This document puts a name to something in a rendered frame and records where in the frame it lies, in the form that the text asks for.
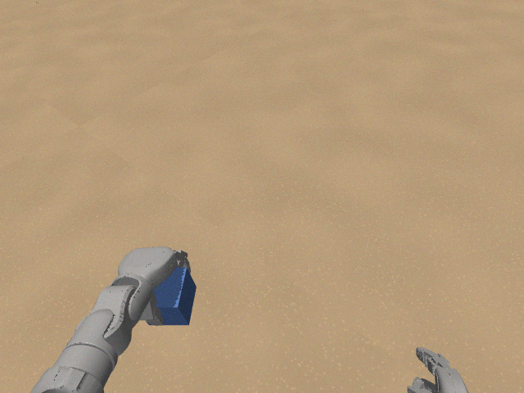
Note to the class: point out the right robot hand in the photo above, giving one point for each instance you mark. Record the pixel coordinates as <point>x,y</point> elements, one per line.
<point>448,380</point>

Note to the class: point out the left robot hand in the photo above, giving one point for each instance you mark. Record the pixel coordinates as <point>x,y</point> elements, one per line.
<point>154,264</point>

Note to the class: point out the cube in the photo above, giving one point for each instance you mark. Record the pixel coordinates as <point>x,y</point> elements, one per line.
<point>175,297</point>

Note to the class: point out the left robot arm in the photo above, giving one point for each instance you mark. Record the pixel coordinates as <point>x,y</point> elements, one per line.
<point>91,355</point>

